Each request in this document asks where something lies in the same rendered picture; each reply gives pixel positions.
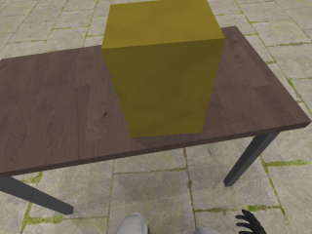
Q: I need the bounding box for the carton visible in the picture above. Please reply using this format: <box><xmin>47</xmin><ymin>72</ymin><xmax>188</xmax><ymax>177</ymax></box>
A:
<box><xmin>101</xmin><ymin>0</ymin><xmax>225</xmax><ymax>137</ymax></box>

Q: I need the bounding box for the right robot hand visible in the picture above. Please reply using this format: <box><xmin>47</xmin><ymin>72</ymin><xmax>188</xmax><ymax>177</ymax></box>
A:
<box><xmin>235</xmin><ymin>210</ymin><xmax>267</xmax><ymax>234</ymax></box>

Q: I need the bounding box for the left robot thigh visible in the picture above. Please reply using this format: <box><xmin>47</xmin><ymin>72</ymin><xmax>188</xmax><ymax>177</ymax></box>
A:
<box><xmin>115</xmin><ymin>214</ymin><xmax>148</xmax><ymax>234</ymax></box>

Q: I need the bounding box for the table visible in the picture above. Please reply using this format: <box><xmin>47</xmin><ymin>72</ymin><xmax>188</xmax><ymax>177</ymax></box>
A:
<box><xmin>0</xmin><ymin>25</ymin><xmax>312</xmax><ymax>215</ymax></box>

